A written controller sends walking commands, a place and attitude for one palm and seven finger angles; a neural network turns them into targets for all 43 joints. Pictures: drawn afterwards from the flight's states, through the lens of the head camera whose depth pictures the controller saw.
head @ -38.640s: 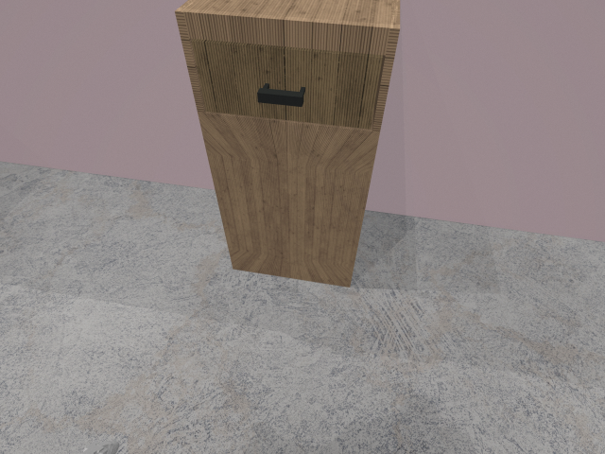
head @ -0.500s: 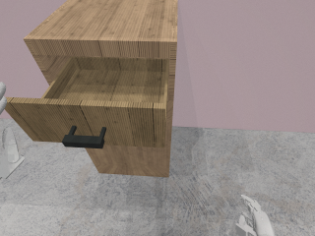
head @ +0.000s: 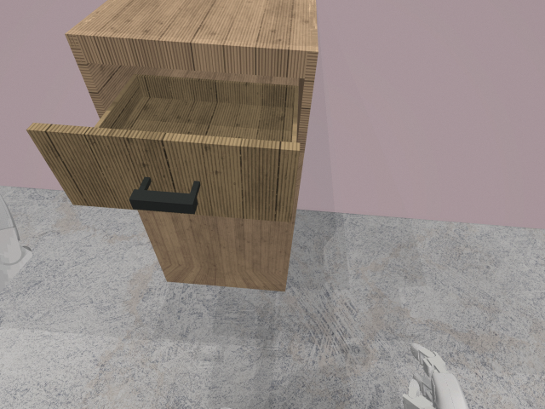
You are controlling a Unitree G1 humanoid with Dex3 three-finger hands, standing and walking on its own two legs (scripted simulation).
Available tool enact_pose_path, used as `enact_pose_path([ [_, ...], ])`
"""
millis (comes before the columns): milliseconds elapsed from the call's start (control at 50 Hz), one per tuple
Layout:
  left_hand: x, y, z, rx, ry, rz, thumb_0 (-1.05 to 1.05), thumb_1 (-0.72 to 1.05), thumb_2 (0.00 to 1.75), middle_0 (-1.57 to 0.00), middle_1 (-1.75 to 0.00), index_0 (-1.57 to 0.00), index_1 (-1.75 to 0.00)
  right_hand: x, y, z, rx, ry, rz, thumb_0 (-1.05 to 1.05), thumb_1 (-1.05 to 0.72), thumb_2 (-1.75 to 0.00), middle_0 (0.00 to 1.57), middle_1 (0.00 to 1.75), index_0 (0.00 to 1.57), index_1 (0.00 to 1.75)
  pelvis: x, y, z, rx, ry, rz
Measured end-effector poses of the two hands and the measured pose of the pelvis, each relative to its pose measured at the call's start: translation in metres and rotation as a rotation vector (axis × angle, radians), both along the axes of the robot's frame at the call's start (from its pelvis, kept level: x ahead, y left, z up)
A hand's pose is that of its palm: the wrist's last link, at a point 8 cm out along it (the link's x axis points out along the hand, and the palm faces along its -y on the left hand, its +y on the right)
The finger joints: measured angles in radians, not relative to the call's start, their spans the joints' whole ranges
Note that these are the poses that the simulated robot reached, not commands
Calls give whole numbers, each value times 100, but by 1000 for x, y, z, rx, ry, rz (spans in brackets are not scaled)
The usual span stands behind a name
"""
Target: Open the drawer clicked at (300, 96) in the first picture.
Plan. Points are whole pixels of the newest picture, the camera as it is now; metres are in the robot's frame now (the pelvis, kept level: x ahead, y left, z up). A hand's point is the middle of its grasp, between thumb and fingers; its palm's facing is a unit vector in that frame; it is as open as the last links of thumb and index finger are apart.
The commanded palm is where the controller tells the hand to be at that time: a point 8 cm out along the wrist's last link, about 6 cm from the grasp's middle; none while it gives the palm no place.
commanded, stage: step back with the hand held close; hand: left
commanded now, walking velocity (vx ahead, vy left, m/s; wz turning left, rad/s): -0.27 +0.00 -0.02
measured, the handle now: (167, 192) +0.44 +0.22 +0.06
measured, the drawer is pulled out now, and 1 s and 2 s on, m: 0.22 0.22 0.22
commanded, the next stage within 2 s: stop stepping back and stand still in 0.46 s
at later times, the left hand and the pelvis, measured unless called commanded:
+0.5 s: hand out of the picture +0.10 +0.25 +0.23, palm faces +0.44 -0.78 -0.45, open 7.4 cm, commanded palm +0.03 +0.29 +0.25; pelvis -0.10 +0.01 +0.01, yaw +0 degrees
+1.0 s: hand out of the picture -0.01 +0.25 +0.23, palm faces +0.49 -0.79 -0.37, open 7.4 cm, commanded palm -0.08 +0.28 +0.25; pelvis -0.21 +0.00 +0.01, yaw -1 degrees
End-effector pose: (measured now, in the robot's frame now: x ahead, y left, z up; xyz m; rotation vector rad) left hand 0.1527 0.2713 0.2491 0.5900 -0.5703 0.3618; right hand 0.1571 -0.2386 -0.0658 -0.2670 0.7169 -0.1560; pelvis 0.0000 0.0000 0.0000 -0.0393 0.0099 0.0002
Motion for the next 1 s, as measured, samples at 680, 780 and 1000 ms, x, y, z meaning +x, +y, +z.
enact_pose_path([
  [680, -150, -12, 8, 57, 24, -81, 1, 89, 90, -22, -30, -21, -31, -131, 31, 15, 94, -116, 89, 1, -90, -90, 21, 30, 21, 30, -166, -9, 1, 20, 49, -36],
  [780, -185, -18, 14, 86, 37, -84, 1, 88, 90, -22, -30, -21, -31, -192, 6, 2, 73, 0, 16, 1, -90, -90, 21, 30, 21, 30, -190, -12, 5, 19, 22, -30],
  [1000, -210, 17, -8, -66, 14, 24, 1, 89, 90, -21, -30, -21, -31, -277, -24, 0, -59, 94, -100, 1, -91, -90, 20, 30, 20, 30, -212, 3, 7, 35, 0, -13],
])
